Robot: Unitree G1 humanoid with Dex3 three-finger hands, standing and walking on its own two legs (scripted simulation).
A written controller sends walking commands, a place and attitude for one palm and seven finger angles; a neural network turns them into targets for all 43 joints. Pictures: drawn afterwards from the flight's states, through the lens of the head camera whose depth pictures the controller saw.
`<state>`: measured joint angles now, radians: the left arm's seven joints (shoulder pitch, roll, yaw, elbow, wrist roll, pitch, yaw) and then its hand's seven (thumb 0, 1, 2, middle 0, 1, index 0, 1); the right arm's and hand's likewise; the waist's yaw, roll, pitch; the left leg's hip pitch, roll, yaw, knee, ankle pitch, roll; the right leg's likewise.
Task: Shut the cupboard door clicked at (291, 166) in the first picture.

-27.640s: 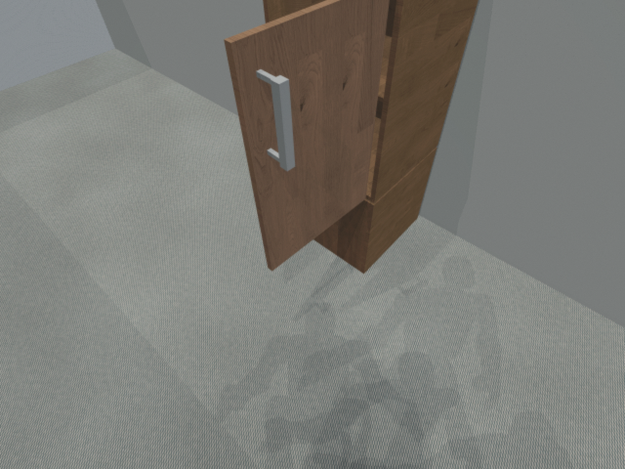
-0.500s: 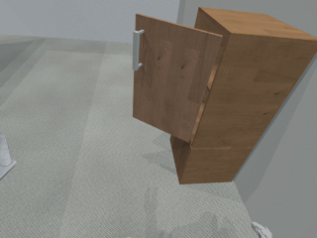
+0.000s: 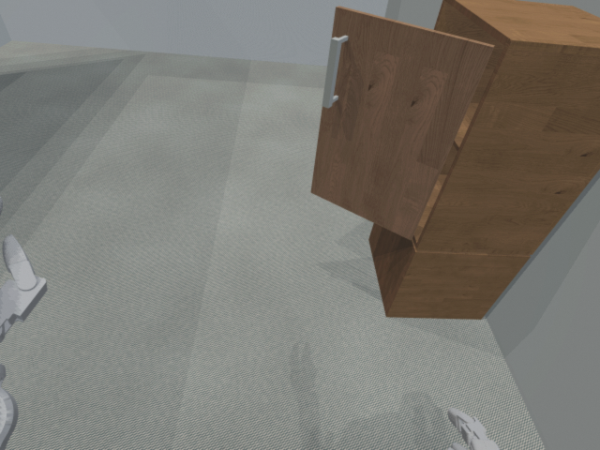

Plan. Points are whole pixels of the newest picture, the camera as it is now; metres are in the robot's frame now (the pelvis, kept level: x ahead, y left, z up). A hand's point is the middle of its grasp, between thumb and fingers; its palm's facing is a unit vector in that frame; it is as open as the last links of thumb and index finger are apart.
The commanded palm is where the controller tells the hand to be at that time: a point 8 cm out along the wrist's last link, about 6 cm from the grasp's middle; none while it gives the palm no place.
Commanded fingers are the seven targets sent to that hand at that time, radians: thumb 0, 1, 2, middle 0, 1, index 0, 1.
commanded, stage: stop stepping back and stand still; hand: left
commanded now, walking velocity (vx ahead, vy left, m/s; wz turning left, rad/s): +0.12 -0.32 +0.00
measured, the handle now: (335, 72) +1.00 -0.04 +0.12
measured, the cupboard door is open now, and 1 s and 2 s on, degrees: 55 55 55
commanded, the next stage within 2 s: let the arm hang, fingers relaxed in 1.64 s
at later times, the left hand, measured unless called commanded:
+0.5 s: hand (107, 269) +0.25 +0.23 +0.17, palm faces +0.34 -0.82 -0.45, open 7.4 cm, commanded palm +0.17 +0.28 +0.19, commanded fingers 0.00 0.90 0.90 -0.20 -0.30 -0.20 -0.30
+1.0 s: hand (100, 278) +0.23 +0.23 +0.17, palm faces +0.38 -0.80 -0.47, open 7.4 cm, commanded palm +0.18 +0.27 +0.19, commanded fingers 0.00 0.90 0.90 -0.20 -0.30 -0.20 -0.30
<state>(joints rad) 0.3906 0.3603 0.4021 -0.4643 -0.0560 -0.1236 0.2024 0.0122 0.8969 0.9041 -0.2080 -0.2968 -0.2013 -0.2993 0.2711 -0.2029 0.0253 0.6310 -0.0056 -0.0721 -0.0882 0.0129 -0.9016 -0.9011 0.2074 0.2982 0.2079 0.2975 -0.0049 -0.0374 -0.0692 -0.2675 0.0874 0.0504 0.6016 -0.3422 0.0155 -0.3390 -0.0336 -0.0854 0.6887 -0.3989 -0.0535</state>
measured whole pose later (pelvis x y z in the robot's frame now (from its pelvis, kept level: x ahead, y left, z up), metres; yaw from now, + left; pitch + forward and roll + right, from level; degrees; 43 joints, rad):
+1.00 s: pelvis +0.02 -0.02 +0.01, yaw -4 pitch +0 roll -1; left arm 0.58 0.40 0.41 -0.47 -0.04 -0.19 0.17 0.02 0.89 0.90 -0.22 -0.30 -0.21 -0.30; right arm 0.22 -0.20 0.01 0.63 0.02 -0.04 -0.08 0.01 -0.90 -0.90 0.20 0.30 0.20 0.30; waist -0.01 0.01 -0.02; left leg -0.27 0.04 0.05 0.54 -0.27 -0.01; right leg -0.23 -0.01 -0.08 0.50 -0.28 -0.01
